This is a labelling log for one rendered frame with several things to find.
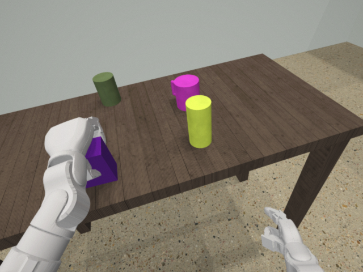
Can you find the sponge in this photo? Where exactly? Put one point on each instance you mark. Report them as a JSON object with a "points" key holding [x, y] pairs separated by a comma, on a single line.
{"points": [[101, 159]]}

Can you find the right robot forearm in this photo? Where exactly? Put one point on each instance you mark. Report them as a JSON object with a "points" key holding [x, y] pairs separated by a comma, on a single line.
{"points": [[298, 258]]}

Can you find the left robot forearm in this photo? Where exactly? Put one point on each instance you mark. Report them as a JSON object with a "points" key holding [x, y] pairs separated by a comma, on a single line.
{"points": [[65, 205]]}

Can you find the left robot hand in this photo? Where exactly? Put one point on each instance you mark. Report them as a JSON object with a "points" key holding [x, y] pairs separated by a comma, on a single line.
{"points": [[75, 135]]}

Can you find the right robot hand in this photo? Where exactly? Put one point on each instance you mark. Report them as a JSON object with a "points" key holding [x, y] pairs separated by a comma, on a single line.
{"points": [[275, 239]]}

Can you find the table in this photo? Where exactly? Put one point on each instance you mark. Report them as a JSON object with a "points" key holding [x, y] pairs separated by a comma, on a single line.
{"points": [[261, 114]]}

